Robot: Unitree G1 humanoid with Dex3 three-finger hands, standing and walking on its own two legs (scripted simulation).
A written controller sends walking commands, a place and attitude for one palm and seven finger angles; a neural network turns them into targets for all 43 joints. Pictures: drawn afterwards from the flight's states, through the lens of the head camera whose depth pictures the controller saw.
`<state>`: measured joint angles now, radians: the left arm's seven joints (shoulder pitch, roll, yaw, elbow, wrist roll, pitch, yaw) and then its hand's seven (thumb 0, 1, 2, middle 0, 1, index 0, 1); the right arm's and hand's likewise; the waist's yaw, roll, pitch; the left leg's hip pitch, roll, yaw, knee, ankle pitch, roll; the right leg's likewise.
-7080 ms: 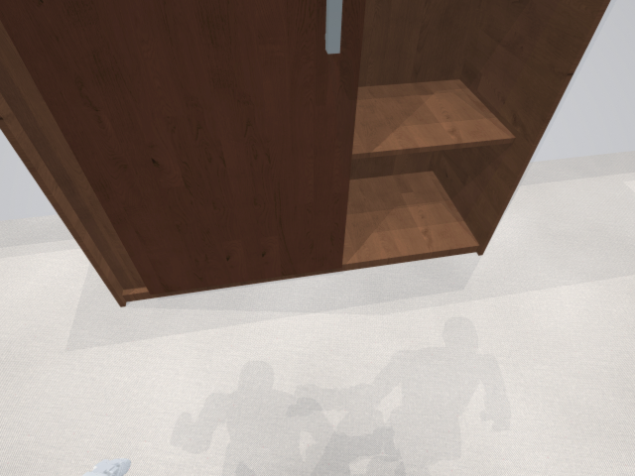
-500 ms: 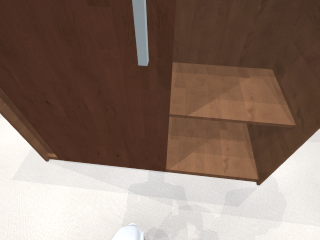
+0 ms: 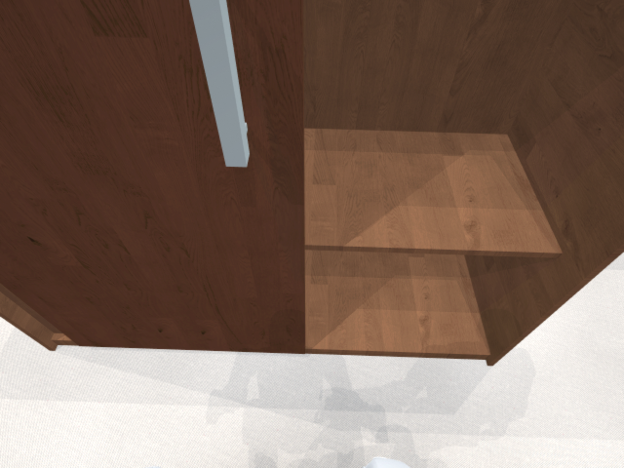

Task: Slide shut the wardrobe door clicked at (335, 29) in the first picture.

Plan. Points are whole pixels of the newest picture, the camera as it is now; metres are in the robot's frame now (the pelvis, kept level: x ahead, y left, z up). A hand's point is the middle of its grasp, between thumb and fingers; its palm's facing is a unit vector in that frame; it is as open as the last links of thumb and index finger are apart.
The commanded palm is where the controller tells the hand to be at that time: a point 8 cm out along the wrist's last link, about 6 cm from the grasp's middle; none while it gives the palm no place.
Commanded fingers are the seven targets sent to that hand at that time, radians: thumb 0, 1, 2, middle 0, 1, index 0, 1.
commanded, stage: come to a stop and stand still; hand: left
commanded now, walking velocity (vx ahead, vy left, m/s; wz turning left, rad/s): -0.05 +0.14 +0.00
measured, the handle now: (228, 74) +0.48 +0.13 +0.24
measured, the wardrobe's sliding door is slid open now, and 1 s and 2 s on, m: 0.60 0.60 0.60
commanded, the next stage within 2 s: look again from close up in 1.36 s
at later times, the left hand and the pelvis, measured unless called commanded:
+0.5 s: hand out of the picture -0.02 +0.16 -0.15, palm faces +0.10 -0.95 -0.28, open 7.4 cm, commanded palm none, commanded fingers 0.00 0.90 0.90 -0.20 -0.30 -0.20 -0.30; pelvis -0.04 -0.03 +0.01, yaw +1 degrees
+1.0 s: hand out of the picture +0.01 +0.17 -0.17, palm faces +0.00 -0.98 -0.22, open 7.3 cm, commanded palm none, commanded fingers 0.00 0.90 0.90 -0.20 -0.30 -0.20 -0.30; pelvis -0.01 -0.01 +0.00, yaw +0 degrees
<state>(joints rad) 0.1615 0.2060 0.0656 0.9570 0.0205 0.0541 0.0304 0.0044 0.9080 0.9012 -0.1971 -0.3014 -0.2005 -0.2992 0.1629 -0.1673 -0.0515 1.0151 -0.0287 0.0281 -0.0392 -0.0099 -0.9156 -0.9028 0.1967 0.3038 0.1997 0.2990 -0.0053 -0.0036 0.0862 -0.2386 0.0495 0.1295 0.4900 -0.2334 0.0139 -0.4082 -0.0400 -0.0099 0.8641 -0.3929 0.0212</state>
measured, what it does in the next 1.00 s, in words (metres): steps on the spot: right foot, then left foot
